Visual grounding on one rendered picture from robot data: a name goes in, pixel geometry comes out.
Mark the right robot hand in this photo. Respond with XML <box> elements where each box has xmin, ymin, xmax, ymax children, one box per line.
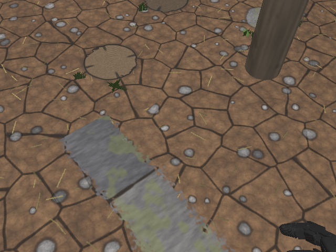
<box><xmin>279</xmin><ymin>221</ymin><xmax>336</xmax><ymax>252</ymax></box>

